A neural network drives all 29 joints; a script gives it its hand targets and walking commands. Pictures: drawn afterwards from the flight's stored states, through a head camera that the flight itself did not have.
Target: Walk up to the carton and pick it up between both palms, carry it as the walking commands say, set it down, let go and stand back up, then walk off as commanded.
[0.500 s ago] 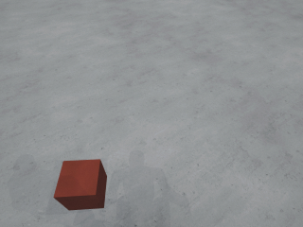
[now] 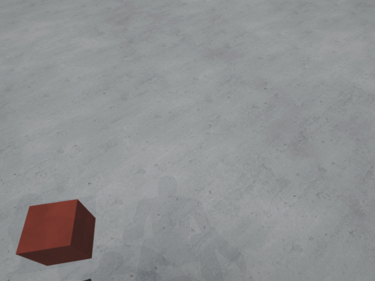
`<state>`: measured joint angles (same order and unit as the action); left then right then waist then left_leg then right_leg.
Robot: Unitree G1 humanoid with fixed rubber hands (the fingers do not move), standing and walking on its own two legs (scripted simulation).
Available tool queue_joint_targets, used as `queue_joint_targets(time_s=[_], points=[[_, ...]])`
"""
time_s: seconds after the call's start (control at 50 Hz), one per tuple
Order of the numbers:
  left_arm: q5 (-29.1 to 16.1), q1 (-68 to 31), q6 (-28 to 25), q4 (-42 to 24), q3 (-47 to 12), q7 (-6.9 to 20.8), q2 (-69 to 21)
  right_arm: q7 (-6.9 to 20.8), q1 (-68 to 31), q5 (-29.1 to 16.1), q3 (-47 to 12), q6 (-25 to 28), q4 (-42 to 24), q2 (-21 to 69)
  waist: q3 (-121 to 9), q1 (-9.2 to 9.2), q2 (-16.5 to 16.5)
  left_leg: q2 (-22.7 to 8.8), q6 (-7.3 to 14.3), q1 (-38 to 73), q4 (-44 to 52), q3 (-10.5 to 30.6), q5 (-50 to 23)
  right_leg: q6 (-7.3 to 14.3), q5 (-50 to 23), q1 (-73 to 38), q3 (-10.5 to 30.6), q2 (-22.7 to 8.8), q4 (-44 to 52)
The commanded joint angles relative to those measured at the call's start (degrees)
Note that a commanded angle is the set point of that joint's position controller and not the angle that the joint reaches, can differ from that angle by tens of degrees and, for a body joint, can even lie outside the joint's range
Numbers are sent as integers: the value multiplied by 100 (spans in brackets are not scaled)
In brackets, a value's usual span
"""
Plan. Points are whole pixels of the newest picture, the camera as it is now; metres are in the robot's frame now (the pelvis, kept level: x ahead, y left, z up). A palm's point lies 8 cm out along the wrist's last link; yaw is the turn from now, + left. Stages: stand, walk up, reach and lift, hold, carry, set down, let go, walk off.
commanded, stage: walk off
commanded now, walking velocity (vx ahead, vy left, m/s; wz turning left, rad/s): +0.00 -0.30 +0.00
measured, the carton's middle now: (61, 233) +0.46 +0.58 -0.64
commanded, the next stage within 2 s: stand in 1.44 s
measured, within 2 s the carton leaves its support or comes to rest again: neither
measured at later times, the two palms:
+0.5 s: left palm out of the picture +0.05 +0.11 -0.14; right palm out of the picture -0.01 -0.41 -0.09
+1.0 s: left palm out of the picture +0.06 -0.08 -0.11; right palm out of the picture +0.05 -0.60 -0.12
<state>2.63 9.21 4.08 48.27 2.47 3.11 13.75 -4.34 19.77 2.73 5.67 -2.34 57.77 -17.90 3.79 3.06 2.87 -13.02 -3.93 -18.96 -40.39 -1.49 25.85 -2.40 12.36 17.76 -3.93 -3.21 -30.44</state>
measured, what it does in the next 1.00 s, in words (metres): steps to the right: left foot, then right foot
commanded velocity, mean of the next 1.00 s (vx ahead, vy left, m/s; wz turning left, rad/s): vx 0.00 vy -0.30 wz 0.00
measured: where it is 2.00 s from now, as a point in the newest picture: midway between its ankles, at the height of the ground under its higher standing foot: outside the picture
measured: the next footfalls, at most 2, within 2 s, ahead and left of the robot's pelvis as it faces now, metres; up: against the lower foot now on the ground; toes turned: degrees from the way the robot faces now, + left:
left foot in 0.32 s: +0.03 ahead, -0.03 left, +0.00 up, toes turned +11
right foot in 0.74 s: +0.06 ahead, -0.41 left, +0.00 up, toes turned -5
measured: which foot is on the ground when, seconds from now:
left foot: up 0.00-0.30, down 0.32-0.74, up 0.76-1.00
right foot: down 0.00-0.32, up 0.34-0.72, down 0.74-1.00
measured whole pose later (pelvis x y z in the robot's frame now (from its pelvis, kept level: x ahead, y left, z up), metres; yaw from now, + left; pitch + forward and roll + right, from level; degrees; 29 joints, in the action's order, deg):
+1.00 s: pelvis +0.00 -0.33 +0.01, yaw +2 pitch +1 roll +0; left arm 2.6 13.1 3.1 50.2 0.6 -0.5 12.2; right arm -4.3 13.0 1.7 4.6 -3.8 56.5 -14.6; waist 1.8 -1.0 1.3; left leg -0.9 1.4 -25.9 -59.0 -8.2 28.3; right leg 4.1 13.1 15.2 -7.3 0.8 -27.2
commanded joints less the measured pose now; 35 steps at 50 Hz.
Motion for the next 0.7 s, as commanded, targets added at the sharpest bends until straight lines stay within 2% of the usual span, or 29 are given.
queue_joint_targets(time_s=[0.0, 0.02, 0.04, 0.08, 0.1, 0.14, 0.16, 0.2, 0.24, 0.26, 0.28, 0.3, 0.32, 0.34, 0.36, 0.38, 0.4, 0.42, 0.44, 0.48, 0.52, 0.58, 0.62, 0.66, 0.68], points=[[6, 1153, -149, 7, 211, -109, 1329, -113, -279, -160, -61, -179, -503, -110, -631, -830, -2519, 1181, 528, -1564, -2836, 309, 1488, 1176, -1099, -764, 1367, -1568, 1531], [-8, 836, -135, 17, 96, -166, 1016, -82, -283, -176, 6, -161, -476, -262, -445, -560, -2100, 1222, 617, -1562, -3035, 385, 1022, 1048, -999, -565, 998, -1289, 1433], [3, 502, -109, -48, 61, -216, 859, -56, -63, -145, 55, -121, -337, -361, -434, -315, -1719, 1157, 593, -1479, -3078, 228, 605, 940, -1130, -635, 752, -1034, 1313], [-45, 220, -128, -196, 0, -305, 605, -10, 266, -49, 82, -118, -96, -369, -586, -130, -1448, 1068, 475, -1276, -3285, -166, 124, 1111, -1869, -712, 596, -884, 1140], [-43, 168, -137, -213, -28, -320, 521, 5, 260, -46, 58, -125, -81, -274, -591, -114, -1363, 1033, 447, -1154, -3064, -283, 70, 1189, -1848, -626, 581, -866, 1143], [-7, 315, -138, -132, -59, -367, 440, 0, -64, -74, -18, -142, -170, -101, -413, -253, -1303, 1032, 478, -981, -2327, -435, 168, 1379, -1522, -544, 761, -919, 1189], [12, 465, -130, -63, -74, -394, 427, -13, -224, -90, -63, -146, -226, -18, -325, -335, -1303, 1040, 532, -893, -1914, -475, 279, 1467, -1448, -568, 865, -969, 1182], [24, 667, -104, 47, -100, -416, 423, -47, -325, -136, -166, -130, -270, 135, -304, -377, -1274, 1067, 680, -485, -979, -488, 377, 1525, -1475, -565, 1001, -994, 1116], [28, 742, -62, 129, -95, -399, 466, -105, -165, -196, -226, -89, -210, 197, -350, -311, -1246, 1079, 735, -66, -207, -540, 143, 1558, -1544, -568, 1157, -983, 1141], [16, 718, -40, 154, -81, -385, 504, -133, 29, -213, -241, -65, -138, 205, -364, -194, -1103, 1048, 745, 271, 340, -570, -213, 1496, -1440, -465, 1153, -905, 1119], [-24, 701, -24, 177, -67, -382, 543, -153, 298, -203, -236, -35, -58, 160, -376, -31, -893, 976, 753, 847, 1068, -546, -717, 1331, -1109, -145, 1087, -780, 1033], [-84, 849, -24, 216, -56, -386, 540, -163, 666, -147, -183, 17, 9, -94, -374, 172, -198, 445, 759, 1902, 2138, 14, -1448, 951, -352, 710, 856, -530, 559], [-94, 1075, -68, 79, -91, -362, 276, -164, 949, -51, -94, 21, -51, -699, -564, 171, 1436, -1711, 1106, 2794, 2794, 2302, -925, 439, 1502, 2021, 212, -2, -1032], [51, 367, -1, -175, 22, -330, 687, -189, 919, -41, 34, -82, 19, -1049, 213, 372, 1577, -2451, 1985, 1357, 2985, 2971, -2109, 232, 2088, 2451, 295, 383, -2492], [97, 125, 24, -182, 82, -267, 727, -182, 726, -69, -66, -52, 37, -627, 286, 205, 568, -2064, 1935, 867, 2871, 2395, -2394, 170, 1509, 2101, 1038, 329, -3343], [40, 386, 11, -77, 128, -194, 658, -143, 243, -96, -110, -6, -37, -417, 274, -143, 226, -1563, 1663, 584, 2727, 1655, -2259, 84, 1041, 1894, 1191, 363, -3685], [14, 680, 3, 45, 158, -147, 606, -107, -161, -122, -114, 51, -147, -382, 198, -351, 166, -1146, 1343, 561, 2577, 1051, -2261, -24, 688, 1773, 1208, 330, -3772], [48, 795, 11, 117, 167, -88, 517, -99, -240, -149, -113, 122, -153, -361, 123, -369, 375, -882, 1200, 627, 2461, 631, -2659, -116, 393, 1724, 1088, 378, -3862], [42, 911, 15, 173, 171, -57, 429, -76, -245, -151, -124, 172, -176, -290, -44, -361, 424, -706, 1118, 727, 2296, 351, -3171, -221, 270, 1612, 1010, 462, -3958], [-22, 766, 55, 98, 147, -44, 236, -42, 58, -114, -100, 231, -97, -332, -211, -257, 548, -652, 1095, 889, 2106, 87, -3880, -368, 268, 1614, 941, 493, -4032], [-77, 527, 99, -16, 97, -35, 121, -26, 240, -81, -37, 247, -36, -466, -175, -173, 799, -568, 991, 993, 2067, -105, -3900, -466, 227, 1594, 788, 350, -3371], [-98, 155, 120, -209, -16, 28, -1, -7, 293, -29, 67, 219, -16, -636, -118, -24, 1322, -509, 918, 812, 2225, -176, -3048, -468, 260, 1057, 242, 24, -1929], [-94, -38, 121, -305, -39, 60, 76, 9, 252, -9, 175, 167, -39, -866, -37, 72, 1504, -563, 879, 548, 2375, -120, -2543, -410, 555, 510, 30, -9, -1077], [-70, 94, 119, -287, 29, 33, 247, 2, 209, -1, 252, 136, -68, -1041, -69, 18, 1493, -797, 855, 508, 2324, 123, -2666, -257, 816, 149, -92, -20, -382], [-60, 403, 105, -174, 72, 11, 280, -4, 137, -20, 273, 121, -86, -1067, -142, -158, 1335, -823, 777, 455, 2094, 108, -2848, -134, 431, -233, -184, -23, 281]])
